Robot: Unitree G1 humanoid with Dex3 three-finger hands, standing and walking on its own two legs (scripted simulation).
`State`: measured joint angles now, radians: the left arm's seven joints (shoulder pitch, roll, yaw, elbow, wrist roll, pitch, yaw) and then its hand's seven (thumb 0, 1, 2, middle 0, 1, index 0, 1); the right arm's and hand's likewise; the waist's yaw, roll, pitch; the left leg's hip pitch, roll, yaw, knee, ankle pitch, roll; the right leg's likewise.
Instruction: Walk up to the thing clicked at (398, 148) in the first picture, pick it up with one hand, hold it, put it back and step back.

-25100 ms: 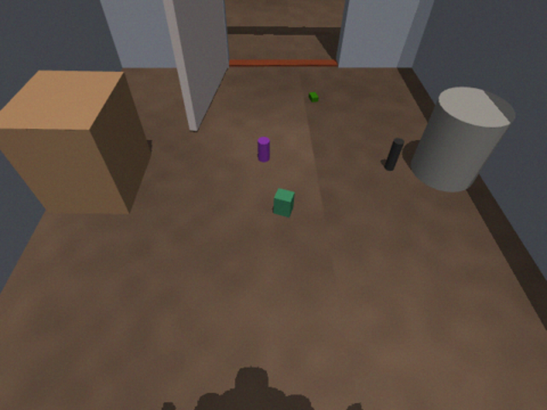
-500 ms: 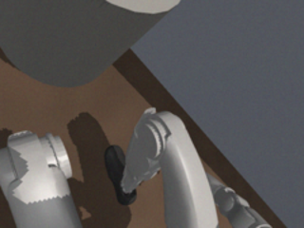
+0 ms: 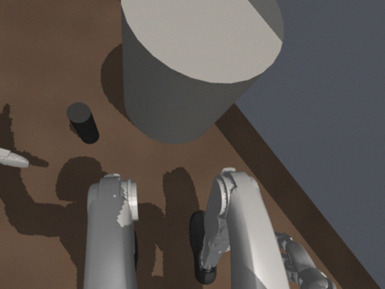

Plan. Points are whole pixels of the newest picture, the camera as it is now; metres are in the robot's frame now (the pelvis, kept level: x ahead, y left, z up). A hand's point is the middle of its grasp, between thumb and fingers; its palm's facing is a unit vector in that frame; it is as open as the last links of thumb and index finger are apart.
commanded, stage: home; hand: left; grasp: from the side
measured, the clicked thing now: (85, 125) +0.48 +0.25 -0.27
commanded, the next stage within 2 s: none
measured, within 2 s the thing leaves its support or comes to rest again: neither
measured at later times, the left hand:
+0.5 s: hand out of the picture +0.29 +0.27 +0.11, palm faces +0.20 -0.89 -0.42, open 17.0 cm
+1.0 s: hand out of the picture +0.24 +0.21 +0.30, palm faces +0.23 -0.93 -0.30, open 17.4 cm
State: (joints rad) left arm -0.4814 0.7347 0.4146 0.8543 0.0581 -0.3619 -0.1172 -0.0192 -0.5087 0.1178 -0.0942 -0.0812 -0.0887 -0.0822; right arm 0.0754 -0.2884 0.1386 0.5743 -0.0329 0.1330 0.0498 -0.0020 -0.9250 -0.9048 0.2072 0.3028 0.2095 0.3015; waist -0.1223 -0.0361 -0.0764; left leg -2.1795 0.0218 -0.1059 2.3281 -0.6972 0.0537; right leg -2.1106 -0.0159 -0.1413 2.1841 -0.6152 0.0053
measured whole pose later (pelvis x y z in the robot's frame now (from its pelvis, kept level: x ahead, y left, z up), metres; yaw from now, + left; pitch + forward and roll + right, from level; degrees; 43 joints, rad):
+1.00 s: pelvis +0.09 +0.01 +0.35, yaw +8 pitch +10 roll -3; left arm 0.46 0.23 -0.03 0.00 -0.02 0.27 0.17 -0.01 -0.53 0.07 -0.06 -0.06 -0.06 -0.05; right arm 0.30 -0.21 0.04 0.47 0.05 -0.05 -0.18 0.01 -0.89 -0.90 0.21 0.30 0.21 0.30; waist -0.03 0.05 -0.16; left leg -0.67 0.02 -0.01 1.01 -0.51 0.02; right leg -0.66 0.01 -0.05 0.94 -0.45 0.00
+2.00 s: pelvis +0.10 -0.01 +0.36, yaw +8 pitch +8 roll -2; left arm 0.46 0.21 -0.02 0.01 -0.01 0.25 0.13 -0.01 -0.56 0.04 -0.06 -0.05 -0.06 -0.05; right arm 0.28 -0.21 0.04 0.50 0.02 -0.12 -0.17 0.01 -0.90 -0.90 0.21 0.30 0.21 0.30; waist -0.02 0.03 -0.11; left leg -0.59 0.02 -0.03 0.94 -0.48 0.00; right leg -0.58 0.01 -0.06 0.89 -0.44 -0.01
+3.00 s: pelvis +0.10 +0.00 +0.36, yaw +8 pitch +8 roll -2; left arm 0.46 0.21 -0.02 0.02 -0.01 0.26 0.13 -0.01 -0.29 0.31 -0.15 -0.20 -0.15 -0.20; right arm 0.28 -0.20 0.04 0.51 0.02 -0.13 -0.17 0.01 -0.90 -0.89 0.21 0.30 0.21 0.30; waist -0.01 0.03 -0.11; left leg -0.58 0.01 -0.02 0.94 -0.49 0.01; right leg -0.57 0.01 -0.05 0.88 -0.44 0.00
